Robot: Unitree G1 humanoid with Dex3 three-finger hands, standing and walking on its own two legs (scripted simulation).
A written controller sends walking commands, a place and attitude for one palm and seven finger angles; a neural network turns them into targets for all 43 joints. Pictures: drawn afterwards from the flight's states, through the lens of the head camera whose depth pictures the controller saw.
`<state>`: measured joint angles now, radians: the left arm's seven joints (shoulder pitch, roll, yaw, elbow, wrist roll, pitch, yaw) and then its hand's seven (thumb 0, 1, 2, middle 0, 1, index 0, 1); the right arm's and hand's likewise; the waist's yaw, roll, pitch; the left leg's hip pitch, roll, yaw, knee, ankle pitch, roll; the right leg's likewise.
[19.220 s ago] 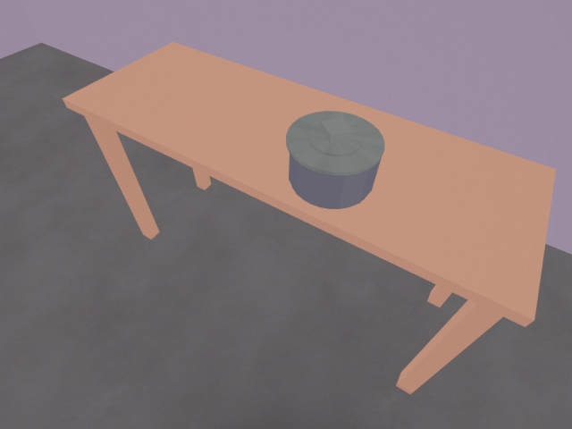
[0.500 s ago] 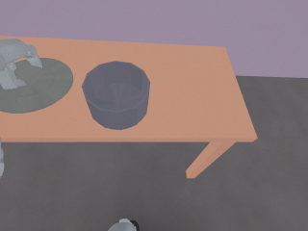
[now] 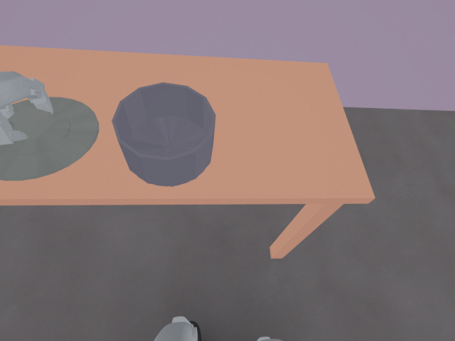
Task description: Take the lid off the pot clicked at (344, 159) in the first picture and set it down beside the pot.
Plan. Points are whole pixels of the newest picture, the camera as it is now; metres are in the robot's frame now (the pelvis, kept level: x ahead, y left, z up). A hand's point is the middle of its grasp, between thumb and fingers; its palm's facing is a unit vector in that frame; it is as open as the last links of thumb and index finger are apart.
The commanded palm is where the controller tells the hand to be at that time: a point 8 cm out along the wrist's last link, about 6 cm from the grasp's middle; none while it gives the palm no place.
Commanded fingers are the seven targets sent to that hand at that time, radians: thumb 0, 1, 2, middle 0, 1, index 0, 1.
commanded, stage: lower the lid onto the table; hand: left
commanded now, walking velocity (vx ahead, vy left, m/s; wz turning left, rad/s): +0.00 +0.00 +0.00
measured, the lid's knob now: (29, 122) +0.48 +0.34 +0.06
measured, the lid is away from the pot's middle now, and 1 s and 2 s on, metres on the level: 0.23 0.24 0.25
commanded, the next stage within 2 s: open the fingers wide in 1.38 s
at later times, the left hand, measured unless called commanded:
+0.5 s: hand (19, 138) +0.45 +0.35 +0.05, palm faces -0.51 -0.09 -0.86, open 8.7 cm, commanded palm +0.53 +0.35 +0.11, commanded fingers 0.00 0.51 1.12 -0.75 -1.03 -0.69 -0.96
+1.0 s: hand (30, 139) +0.47 +0.35 +0.02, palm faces -0.48 -0.10 -0.87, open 8.7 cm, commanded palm +0.54 +0.33 +0.08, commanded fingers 0.00 0.51 1.12 -0.75 -1.03 -0.69 -0.96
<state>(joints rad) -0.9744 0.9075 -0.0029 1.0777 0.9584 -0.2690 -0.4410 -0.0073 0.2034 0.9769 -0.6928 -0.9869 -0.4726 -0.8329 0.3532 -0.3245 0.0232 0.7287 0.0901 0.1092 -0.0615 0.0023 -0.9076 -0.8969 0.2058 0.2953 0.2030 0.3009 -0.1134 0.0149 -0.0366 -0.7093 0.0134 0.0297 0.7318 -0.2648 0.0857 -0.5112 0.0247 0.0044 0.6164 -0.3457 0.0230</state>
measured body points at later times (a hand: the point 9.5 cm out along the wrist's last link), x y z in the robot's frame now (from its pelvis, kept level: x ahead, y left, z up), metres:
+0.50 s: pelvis -0.01 +0.01 -0.01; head +0.10 +0.05 +0.42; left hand +0.47 +0.35 +0.10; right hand -0.01 -0.28 -0.11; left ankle +0.05 +0.06 -0.71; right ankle -0.03 -0.16 -0.71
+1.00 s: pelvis -0.02 +0.03 -0.02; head +0.11 +0.08 +0.40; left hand +0.49 +0.35 +0.07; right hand -0.04 -0.25 -0.12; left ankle +0.05 +0.06 -0.71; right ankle -0.03 -0.16 -0.71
